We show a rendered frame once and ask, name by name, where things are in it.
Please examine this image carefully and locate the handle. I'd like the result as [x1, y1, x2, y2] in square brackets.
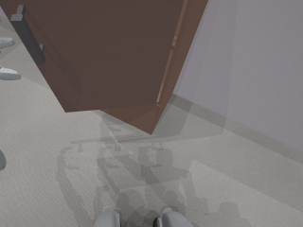
[10, 4, 46, 64]

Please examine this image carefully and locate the cupboard door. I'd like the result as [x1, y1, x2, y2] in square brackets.
[0, 0, 185, 113]

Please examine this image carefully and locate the robot left hand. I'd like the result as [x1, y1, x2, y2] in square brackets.
[0, 19, 21, 80]

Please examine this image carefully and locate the robot right shin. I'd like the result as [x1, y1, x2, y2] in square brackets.
[161, 208, 172, 216]

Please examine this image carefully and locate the robot left shin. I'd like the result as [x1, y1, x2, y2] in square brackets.
[102, 206, 114, 212]

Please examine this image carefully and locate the robot shin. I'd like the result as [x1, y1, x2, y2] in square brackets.
[102, 206, 114, 212]
[161, 208, 172, 216]

